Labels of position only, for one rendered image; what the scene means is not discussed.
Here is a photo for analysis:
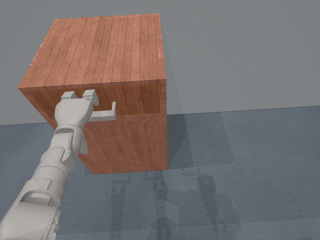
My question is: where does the cabinet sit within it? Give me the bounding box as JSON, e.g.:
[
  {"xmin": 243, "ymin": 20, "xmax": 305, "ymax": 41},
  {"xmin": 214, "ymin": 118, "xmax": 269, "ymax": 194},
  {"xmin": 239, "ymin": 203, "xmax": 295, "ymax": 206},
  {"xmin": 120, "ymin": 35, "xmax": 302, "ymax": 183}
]
[{"xmin": 18, "ymin": 13, "xmax": 168, "ymax": 175}]

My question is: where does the handle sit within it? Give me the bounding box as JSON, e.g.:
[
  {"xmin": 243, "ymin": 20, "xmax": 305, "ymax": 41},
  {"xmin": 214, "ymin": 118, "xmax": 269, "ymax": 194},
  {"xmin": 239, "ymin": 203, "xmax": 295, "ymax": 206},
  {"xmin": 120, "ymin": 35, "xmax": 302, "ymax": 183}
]
[{"xmin": 88, "ymin": 101, "xmax": 116, "ymax": 122}]

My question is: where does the robot left hand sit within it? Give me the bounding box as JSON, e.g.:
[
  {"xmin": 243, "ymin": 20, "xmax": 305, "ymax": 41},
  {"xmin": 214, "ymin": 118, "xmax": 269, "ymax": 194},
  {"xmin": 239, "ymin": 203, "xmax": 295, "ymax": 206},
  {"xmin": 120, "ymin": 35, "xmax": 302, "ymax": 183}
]
[{"xmin": 54, "ymin": 89, "xmax": 100, "ymax": 155}]

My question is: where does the robot left upper arm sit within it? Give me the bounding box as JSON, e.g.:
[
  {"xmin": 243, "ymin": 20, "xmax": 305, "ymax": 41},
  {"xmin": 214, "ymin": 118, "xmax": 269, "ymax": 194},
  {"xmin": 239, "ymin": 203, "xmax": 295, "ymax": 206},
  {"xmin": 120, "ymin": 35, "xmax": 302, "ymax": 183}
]
[{"xmin": 0, "ymin": 201, "xmax": 62, "ymax": 240}]

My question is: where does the left robot forearm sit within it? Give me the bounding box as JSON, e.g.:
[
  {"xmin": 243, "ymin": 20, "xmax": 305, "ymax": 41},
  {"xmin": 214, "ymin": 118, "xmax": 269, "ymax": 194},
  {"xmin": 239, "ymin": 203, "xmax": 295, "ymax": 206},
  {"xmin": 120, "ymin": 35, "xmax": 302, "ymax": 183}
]
[{"xmin": 0, "ymin": 124, "xmax": 84, "ymax": 236}]

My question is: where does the drawer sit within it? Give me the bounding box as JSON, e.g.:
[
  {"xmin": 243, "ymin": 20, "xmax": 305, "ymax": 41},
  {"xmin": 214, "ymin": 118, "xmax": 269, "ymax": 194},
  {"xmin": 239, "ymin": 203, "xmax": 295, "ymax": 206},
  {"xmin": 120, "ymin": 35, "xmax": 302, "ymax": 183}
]
[{"xmin": 29, "ymin": 83, "xmax": 161, "ymax": 120}]

